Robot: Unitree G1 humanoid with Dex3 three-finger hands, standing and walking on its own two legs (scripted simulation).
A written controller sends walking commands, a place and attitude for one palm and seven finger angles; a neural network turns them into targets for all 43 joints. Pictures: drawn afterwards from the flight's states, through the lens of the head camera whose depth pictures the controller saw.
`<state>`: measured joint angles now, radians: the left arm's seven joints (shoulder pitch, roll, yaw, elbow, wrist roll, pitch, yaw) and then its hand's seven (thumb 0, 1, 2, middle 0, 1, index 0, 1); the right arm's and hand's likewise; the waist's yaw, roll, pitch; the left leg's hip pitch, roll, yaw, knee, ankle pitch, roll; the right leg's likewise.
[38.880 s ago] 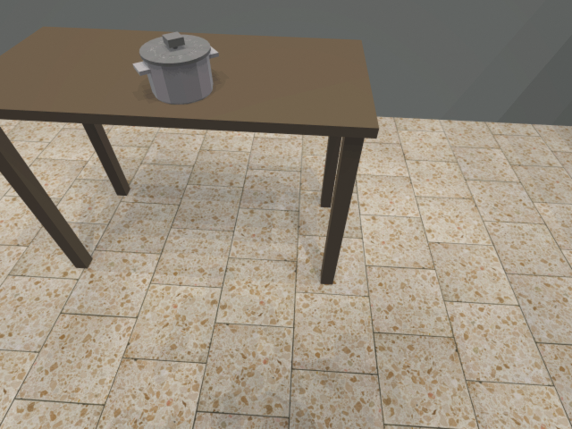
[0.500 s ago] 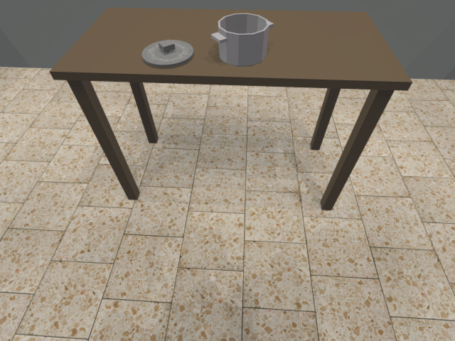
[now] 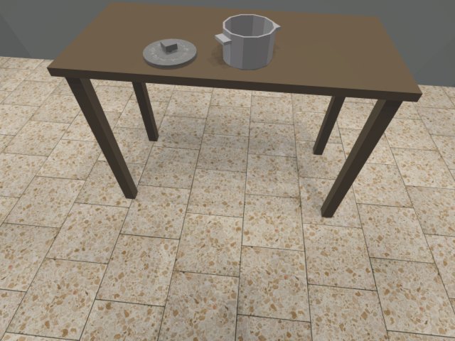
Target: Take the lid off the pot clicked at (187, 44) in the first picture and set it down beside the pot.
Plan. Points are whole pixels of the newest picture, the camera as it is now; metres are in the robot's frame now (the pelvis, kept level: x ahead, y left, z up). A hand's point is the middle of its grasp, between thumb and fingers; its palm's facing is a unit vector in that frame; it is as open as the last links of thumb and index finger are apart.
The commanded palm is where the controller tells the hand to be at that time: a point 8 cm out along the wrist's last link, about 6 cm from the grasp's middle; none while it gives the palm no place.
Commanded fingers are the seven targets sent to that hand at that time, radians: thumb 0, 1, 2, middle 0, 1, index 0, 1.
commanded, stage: let the arm hang, fingers relaxed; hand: left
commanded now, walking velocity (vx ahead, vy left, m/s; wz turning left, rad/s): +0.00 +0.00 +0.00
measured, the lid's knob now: (169, 45) +0.94 +0.23 +0.04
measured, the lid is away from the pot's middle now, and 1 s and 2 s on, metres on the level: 0.25 0.25 0.25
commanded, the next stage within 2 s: look to check the result in 1.20 s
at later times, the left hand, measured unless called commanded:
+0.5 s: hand out of the picture +0.01 +0.19 -0.17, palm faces +0.01 -0.98 -0.22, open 7.4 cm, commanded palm none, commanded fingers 0.00 0.90 0.90 -0.20 -0.30 -0.20 -0.30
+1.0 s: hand out of the picture -0.02 +0.19 -0.17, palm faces +0.01 -0.98 -0.20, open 7.4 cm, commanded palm none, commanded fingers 0.00 0.90 0.90 -0.20 -0.30 -0.20 -0.30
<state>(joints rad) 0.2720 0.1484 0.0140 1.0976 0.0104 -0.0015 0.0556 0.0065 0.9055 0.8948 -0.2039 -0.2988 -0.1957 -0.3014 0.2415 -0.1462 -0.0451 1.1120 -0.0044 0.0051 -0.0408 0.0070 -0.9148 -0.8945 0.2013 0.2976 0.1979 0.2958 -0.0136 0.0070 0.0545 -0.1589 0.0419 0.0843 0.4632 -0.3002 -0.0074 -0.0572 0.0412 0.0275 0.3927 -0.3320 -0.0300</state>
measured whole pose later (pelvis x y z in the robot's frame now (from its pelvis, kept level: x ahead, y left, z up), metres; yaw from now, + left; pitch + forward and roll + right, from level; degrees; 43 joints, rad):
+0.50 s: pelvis -0.01 +0.01 +0.00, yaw +0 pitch +0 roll +0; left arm 0.25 0.16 0.01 1.10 0.01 -0.01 0.06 0.01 0.92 0.89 -0.20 -0.30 -0.20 -0.30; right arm 0.28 -0.12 -0.04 1.13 -0.01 0.00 -0.04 0.01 -0.91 -0.89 0.20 0.30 0.20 0.30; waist -0.02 0.00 0.05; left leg -0.15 0.03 0.09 0.43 -0.27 0.01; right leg -0.05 0.02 0.03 0.37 -0.31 -0.02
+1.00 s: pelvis -0.02 +0.02 +0.00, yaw +0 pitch -1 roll +0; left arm 0.27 0.14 0.00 1.12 0.01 0.00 0.05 0.01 0.91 0.89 -0.20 -0.30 -0.20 -0.30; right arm 0.28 -0.12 -0.03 1.13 -0.01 0.00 -0.04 0.01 -0.91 -0.89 0.20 0.30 0.20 0.30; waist -0.02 0.00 0.06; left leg -0.16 0.01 0.09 0.41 -0.24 0.02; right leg -0.07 0.01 0.03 0.37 -0.28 0.00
